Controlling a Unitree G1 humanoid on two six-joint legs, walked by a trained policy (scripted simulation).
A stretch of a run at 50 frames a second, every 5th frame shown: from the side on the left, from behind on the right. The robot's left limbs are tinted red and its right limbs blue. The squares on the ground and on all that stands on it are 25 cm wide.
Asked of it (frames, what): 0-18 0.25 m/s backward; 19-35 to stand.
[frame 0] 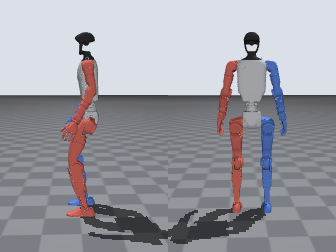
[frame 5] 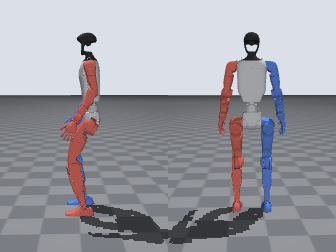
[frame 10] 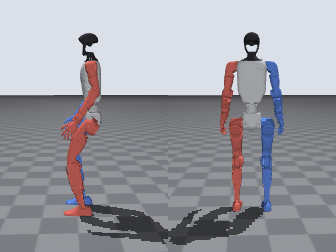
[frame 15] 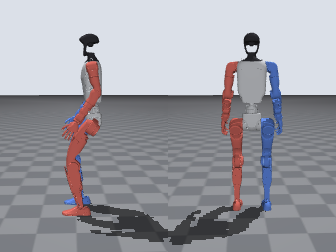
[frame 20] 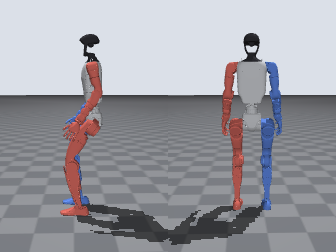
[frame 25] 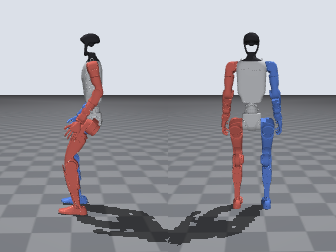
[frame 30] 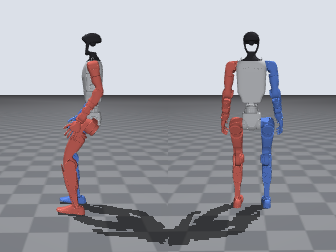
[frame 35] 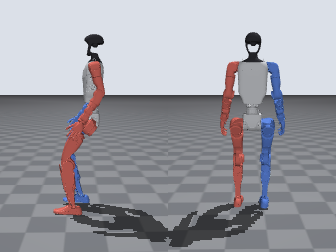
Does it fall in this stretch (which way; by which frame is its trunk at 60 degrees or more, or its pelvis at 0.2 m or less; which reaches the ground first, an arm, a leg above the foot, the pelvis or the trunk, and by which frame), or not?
no
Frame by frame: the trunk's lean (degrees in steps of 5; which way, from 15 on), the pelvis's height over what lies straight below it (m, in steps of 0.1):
0: 5, 0.8
5: 5, 0.8
10: 5, 0.8
15: 5, 0.8
20: 5, 0.7
25: 5, 0.8
30: 0, 0.8
35: 0, 0.7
